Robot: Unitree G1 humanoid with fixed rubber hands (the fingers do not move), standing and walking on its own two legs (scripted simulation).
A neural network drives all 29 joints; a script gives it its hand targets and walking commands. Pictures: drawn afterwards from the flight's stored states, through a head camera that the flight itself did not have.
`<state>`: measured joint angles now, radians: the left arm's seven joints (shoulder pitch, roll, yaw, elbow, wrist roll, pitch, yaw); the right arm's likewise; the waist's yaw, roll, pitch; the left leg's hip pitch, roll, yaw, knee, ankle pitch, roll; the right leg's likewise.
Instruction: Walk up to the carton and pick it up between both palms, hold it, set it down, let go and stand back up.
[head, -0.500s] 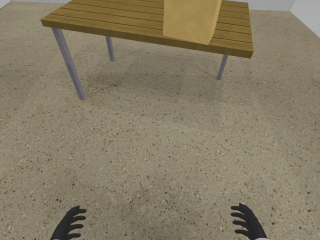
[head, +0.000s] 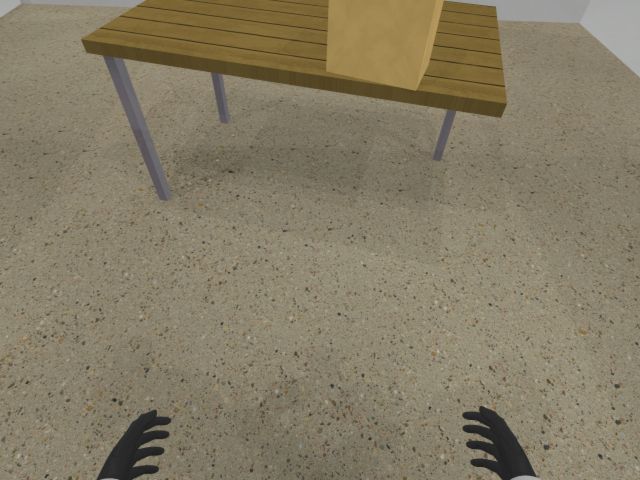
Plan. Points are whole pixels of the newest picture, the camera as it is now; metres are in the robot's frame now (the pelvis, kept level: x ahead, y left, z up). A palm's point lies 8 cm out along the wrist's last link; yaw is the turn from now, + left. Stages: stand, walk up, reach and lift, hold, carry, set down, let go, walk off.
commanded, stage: stand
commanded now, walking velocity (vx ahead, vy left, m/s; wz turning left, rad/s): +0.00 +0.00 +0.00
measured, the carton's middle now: (385, 15) +1.18 -0.16 +0.10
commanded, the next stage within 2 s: walk up in 0.66 s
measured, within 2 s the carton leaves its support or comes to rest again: neither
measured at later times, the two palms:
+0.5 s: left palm out of the picture +0.14 +0.26 -0.08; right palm (517, 473) +0.15 -0.24 -0.07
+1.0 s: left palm (111, 473) +0.15 +0.26 -0.08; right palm out of the picture +0.13 -0.27 -0.08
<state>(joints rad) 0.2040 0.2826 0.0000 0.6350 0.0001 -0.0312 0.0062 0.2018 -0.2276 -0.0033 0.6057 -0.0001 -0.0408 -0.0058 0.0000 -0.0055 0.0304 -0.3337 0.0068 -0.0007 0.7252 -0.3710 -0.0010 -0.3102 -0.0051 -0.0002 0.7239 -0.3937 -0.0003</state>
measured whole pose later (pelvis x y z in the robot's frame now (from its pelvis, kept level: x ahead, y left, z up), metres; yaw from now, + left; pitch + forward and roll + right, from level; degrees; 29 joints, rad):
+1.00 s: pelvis +0.00 -0.01 +0.00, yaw -2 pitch -1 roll +1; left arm 0.21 0.35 0.00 0.67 0.00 -0.04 -0.04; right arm 0.26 -0.29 -0.02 0.61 0.00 -0.10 0.01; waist 0.00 -0.01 0.03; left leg -0.33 0.03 0.03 0.73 -0.40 0.00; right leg -0.43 0.00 0.00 0.90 -0.43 -0.03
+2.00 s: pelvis +0.18 +0.00 +0.01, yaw -10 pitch +0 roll +0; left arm 0.38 0.42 0.01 0.67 0.00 -0.06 -0.02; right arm 0.41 -0.37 -0.06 0.61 -0.01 -0.09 0.01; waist 0.00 -0.01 0.05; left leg -0.30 0.02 0.12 0.66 -0.35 0.03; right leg -0.63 0.04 0.06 1.09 -0.38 -0.03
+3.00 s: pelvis +0.28 +0.00 +0.00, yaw -18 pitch +1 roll +0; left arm 0.37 0.44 0.01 0.68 0.00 -0.08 -0.03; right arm 0.46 -0.40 -0.08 0.65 -0.01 -0.06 0.04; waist -0.02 0.03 0.04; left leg -0.32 0.02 0.09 0.74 -0.43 0.03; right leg -0.52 0.01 0.05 0.80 -0.37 -0.02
